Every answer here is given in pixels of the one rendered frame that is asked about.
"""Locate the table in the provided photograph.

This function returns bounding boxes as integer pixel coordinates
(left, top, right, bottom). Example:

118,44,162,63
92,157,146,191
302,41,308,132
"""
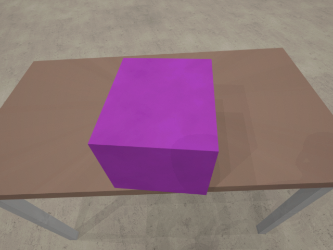
0,48,333,240

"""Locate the carton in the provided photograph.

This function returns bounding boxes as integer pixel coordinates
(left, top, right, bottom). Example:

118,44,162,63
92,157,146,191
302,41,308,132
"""
88,58,219,195

